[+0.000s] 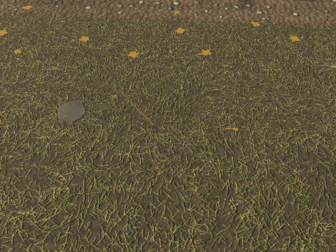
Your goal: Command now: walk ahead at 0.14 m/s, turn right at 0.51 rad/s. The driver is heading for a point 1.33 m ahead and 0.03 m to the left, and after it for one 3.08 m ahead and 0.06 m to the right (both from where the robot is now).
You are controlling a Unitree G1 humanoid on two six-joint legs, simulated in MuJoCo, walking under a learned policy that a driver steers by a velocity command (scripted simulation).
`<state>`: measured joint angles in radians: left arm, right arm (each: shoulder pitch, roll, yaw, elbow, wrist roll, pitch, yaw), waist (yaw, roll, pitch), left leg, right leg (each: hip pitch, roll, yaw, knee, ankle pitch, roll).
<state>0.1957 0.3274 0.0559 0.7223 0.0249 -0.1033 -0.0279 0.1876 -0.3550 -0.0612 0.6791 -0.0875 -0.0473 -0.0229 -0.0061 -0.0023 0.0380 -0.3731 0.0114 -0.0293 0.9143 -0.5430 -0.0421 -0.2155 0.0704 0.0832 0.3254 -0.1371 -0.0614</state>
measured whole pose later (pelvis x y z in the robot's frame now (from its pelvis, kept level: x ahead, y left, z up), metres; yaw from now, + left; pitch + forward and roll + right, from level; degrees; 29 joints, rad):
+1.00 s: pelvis +0.39 -0.08 -0.03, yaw +3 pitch +0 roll -4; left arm 0.51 0.17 -0.03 0.99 0.12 -0.13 0.00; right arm 0.09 -0.23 0.03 0.79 -0.10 -0.06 0.10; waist 0.09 0.06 0.02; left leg -0.71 0.13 -0.07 0.72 0.41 0.08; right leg -0.03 0.05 -0.26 0.48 -0.44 -0.04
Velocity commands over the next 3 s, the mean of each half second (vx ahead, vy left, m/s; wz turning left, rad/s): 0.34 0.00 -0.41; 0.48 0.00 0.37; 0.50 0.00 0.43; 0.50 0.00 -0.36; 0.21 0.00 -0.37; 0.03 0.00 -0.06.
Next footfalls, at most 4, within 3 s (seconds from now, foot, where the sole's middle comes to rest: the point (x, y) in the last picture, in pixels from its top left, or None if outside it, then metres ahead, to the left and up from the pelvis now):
0.16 left None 0.06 0.12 -0.78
0.60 right None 0.33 -0.17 -0.78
1.24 left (154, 207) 0.71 0.08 -0.93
1.66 right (181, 142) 1.09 -0.05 -0.93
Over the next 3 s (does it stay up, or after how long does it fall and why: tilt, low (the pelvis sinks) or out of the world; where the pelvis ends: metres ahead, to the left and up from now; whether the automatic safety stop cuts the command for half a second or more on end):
stays up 1.36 0.04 -0.32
